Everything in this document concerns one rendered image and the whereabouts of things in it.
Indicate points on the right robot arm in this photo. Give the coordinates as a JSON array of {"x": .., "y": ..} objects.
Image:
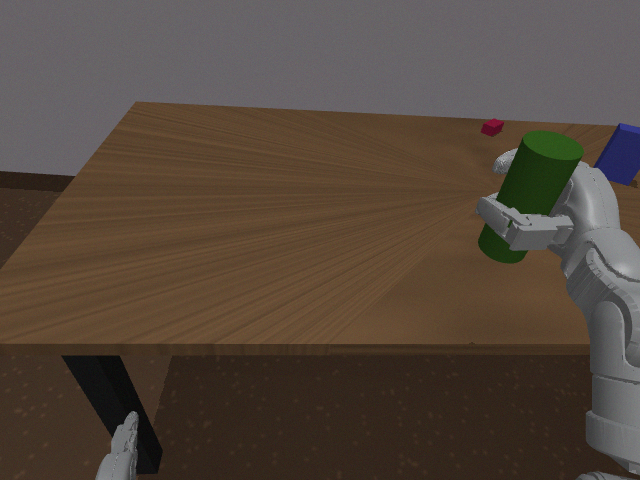
[{"x": 602, "y": 268}]

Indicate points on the left robot hand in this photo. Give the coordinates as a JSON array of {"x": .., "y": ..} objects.
[{"x": 120, "y": 464}]

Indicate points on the table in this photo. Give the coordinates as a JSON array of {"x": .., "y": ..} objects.
[{"x": 224, "y": 230}]

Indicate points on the right robot hand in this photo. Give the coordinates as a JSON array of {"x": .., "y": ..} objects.
[{"x": 587, "y": 202}]

